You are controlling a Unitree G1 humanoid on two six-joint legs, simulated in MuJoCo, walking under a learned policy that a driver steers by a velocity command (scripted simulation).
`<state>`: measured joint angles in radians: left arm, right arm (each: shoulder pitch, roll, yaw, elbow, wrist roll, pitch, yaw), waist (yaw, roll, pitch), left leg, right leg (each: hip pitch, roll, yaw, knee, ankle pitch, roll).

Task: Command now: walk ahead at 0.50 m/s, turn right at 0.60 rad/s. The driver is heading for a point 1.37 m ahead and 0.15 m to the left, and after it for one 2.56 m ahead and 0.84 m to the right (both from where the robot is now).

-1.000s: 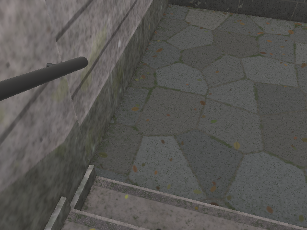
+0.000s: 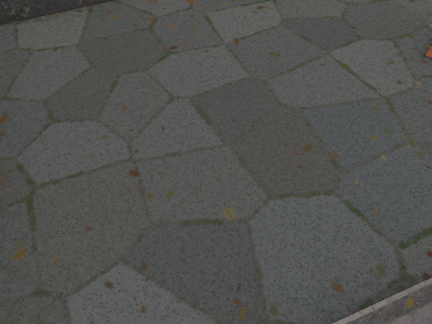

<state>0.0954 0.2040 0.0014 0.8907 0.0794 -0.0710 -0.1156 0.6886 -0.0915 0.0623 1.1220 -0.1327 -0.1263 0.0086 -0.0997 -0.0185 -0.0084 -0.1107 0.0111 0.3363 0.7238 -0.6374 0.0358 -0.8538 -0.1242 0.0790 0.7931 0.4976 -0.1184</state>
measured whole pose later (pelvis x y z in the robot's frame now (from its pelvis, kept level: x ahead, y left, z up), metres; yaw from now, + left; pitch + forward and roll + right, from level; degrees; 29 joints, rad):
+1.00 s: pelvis +0.68 -0.02 -0.26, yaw -9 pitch +3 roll +1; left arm -0.01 0.19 0.06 0.83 -0.03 -0.05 0.02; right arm 0.38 -0.17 -0.05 1.08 0.03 -0.08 -0.03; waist -0.09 -0.03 -0.03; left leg -0.18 -0.04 0.03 0.39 -0.26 0.05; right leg -0.68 -0.06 0.03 0.70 0.01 0.01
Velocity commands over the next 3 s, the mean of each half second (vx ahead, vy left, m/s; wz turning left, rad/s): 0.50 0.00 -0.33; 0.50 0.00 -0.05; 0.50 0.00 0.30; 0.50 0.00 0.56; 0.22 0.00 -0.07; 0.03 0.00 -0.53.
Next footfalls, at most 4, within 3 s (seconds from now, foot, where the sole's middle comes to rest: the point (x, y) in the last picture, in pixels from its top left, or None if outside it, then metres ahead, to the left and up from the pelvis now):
0.20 right None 0.28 -0.13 -0.88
0.64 left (193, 300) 0.69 0.08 -1.03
1.12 right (255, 253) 0.86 -0.19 -1.03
1.66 left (196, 196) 1.17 0.03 -1.03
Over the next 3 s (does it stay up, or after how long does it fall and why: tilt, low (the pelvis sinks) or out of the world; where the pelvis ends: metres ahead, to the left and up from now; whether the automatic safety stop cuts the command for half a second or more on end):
stays up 1.37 -0.04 -0.27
